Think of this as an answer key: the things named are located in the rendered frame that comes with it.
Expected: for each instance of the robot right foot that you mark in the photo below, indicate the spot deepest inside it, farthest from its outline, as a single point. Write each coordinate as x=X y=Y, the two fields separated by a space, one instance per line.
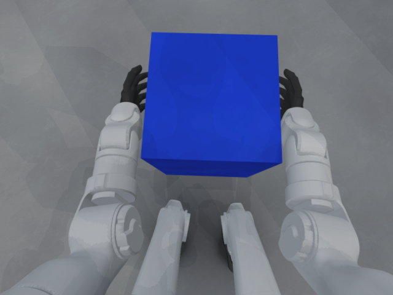
x=230 y=264

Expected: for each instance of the carton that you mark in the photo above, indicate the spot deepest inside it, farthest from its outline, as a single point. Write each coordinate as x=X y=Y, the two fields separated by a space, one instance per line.
x=212 y=104

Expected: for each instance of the robot left forearm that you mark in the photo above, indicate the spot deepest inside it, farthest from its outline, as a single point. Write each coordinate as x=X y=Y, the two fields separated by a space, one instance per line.
x=114 y=173

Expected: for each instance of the robot right forearm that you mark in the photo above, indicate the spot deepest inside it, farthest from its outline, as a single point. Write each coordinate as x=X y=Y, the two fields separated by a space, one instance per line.
x=309 y=180

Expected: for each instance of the left robot upper arm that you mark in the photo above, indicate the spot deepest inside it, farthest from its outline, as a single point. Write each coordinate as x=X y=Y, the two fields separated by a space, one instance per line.
x=101 y=240

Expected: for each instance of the robot left shin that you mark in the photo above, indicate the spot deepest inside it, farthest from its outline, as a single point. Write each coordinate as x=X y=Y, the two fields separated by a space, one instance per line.
x=172 y=203

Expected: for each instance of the right robot upper arm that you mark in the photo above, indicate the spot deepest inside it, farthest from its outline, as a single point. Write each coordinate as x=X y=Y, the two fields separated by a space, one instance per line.
x=324 y=249

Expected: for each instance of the left robot hand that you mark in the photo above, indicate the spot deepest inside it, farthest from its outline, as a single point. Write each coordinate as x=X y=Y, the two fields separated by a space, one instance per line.
x=132 y=88

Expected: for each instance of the right robot hand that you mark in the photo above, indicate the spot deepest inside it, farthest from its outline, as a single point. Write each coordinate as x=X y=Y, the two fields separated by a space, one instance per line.
x=292 y=94

